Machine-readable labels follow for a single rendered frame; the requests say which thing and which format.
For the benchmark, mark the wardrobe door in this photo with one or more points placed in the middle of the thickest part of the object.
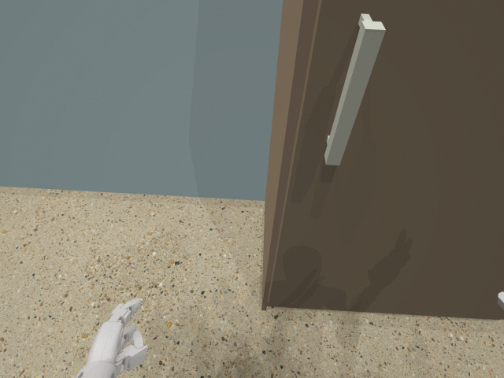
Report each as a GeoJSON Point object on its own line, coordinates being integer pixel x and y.
{"type": "Point", "coordinates": [412, 220]}

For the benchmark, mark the handle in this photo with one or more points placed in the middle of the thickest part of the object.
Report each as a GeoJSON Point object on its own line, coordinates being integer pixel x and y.
{"type": "Point", "coordinates": [366, 48]}

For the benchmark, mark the left robot forearm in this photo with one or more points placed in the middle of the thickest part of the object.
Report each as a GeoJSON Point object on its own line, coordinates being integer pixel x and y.
{"type": "Point", "coordinates": [98, 369]}

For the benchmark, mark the robot left hand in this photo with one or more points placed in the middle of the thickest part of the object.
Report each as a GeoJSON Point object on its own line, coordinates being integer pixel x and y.
{"type": "Point", "coordinates": [111, 338]}

